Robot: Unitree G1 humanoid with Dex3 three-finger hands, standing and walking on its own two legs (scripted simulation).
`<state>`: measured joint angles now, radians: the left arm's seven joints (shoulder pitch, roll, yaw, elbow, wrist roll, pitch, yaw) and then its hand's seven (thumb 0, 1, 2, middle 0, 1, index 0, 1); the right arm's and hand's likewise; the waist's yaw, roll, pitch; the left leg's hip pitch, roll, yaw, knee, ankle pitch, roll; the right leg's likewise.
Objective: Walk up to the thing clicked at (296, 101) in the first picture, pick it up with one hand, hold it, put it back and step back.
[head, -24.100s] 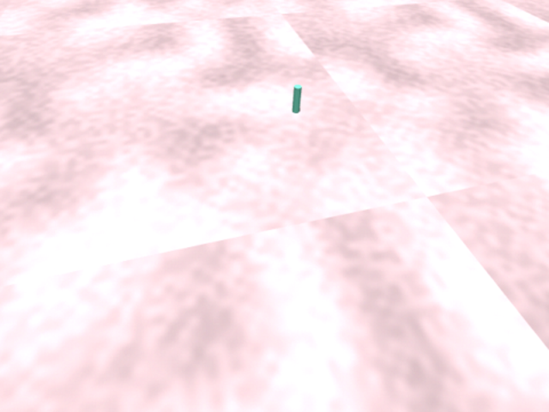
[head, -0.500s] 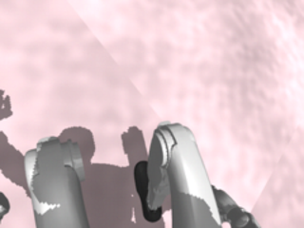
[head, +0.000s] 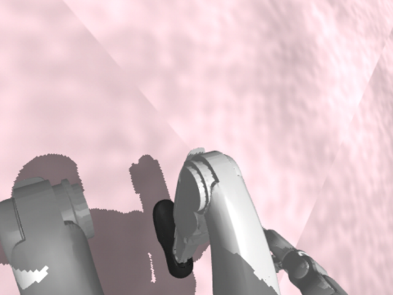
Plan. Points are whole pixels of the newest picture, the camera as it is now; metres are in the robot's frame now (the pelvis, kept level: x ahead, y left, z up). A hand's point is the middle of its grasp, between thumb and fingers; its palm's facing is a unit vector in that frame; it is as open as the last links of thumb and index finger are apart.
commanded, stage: lower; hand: left
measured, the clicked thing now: out of the picture +0.42 +0.36 -0.16
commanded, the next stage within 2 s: loosen in 0.78 s
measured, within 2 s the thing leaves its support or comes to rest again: rests again in 0.64 s
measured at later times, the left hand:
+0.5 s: hand out of the picture +0.43 +0.35 -0.17, palm faces +0.53 -0.85 -0.02, open 6.3 cm
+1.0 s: hand out of the picture +0.43 +0.34 -0.18, palm faces +0.53 -0.85 -0.01, open 6.3 cm
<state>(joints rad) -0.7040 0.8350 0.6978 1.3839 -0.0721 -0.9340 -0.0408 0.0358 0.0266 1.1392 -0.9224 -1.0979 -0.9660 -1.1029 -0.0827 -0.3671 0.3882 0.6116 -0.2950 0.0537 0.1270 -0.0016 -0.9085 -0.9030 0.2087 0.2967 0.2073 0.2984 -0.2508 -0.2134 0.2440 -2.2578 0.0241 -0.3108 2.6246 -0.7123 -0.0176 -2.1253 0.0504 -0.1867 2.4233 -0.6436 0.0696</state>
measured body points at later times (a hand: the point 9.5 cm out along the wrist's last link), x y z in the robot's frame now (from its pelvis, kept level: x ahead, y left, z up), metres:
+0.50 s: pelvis -0.01 +0.01 +0.00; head +0.24 +0.18 +0.33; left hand +0.40 +0.39 -0.17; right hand +0.15 -0.25 -0.04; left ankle +0.08 +0.13 -0.25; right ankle +0.13 -0.12 -0.25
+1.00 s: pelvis -0.01 +0.01 +0.00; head +0.23 +0.20 +0.32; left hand +0.40 +0.39 -0.18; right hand +0.15 -0.24 -0.03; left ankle +0.08 +0.13 -0.25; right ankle +0.13 -0.12 -0.25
